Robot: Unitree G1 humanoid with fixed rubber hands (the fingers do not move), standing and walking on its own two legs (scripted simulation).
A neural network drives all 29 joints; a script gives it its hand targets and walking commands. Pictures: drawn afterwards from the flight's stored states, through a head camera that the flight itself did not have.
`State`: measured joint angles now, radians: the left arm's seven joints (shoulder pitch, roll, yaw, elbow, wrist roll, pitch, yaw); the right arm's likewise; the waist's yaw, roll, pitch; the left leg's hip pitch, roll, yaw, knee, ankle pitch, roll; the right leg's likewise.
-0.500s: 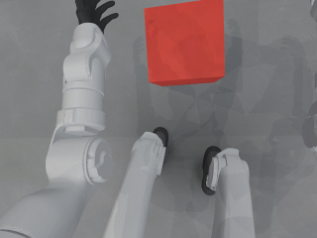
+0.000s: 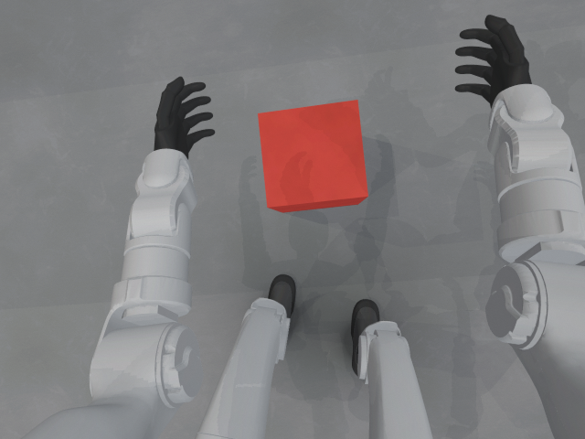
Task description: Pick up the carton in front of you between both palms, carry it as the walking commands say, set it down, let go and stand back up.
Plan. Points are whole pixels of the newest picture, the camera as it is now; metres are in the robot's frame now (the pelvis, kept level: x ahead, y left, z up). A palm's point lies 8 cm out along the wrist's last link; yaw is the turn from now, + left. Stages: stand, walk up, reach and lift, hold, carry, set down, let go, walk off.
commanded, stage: let go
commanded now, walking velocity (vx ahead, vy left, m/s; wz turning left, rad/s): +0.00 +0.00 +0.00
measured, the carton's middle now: (314, 164) +0.51 +0.08 -0.54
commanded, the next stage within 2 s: stand in 1.30 s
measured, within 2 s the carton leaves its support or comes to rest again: neither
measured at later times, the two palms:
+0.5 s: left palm (62, 298) +0.27 +0.26 +0.01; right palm (569, 264) +0.36 -0.18 -0.01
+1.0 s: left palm (57, 341) +0.24 +0.23 +0.05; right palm out of the picture +0.24 -0.23 +0.05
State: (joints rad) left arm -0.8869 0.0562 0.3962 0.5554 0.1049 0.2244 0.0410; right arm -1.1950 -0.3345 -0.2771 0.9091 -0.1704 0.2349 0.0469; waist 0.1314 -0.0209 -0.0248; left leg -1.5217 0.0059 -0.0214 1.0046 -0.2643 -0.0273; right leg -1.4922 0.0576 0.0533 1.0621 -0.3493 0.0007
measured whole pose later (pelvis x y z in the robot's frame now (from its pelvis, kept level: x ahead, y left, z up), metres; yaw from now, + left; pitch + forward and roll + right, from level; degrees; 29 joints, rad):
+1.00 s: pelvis +0.08 +0.00 +0.11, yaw +1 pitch -2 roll +1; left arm 0.22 0.21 0.04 0.44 0.01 0.10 -0.07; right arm 0.24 -0.21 -0.04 0.44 0.00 0.09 0.06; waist 0.00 -0.02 0.07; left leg -0.15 0.00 -0.04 0.42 -0.23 -0.02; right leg -0.09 0.02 0.04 0.43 -0.30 -0.02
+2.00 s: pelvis +0.09 +0.03 +0.11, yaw +0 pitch -1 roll +0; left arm 0.17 0.36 0.02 0.80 0.03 0.00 0.02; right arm 0.16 -0.33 -0.04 0.81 -0.03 0.00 -0.02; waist -0.01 -0.04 0.02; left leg -0.19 -0.03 -0.01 0.49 -0.29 0.03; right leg -0.12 0.00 0.07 0.45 -0.32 0.03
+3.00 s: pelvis +0.06 +0.03 +0.12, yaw +1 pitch -3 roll +0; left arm 0.15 0.39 0.01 1.00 0.02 -0.01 0.01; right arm 0.11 -0.38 -0.01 1.02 -0.01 -0.01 -0.01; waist 0.00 -0.02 0.04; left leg -0.15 -0.02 -0.02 0.38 -0.19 0.02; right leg -0.07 0.00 0.06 0.34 -0.23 0.02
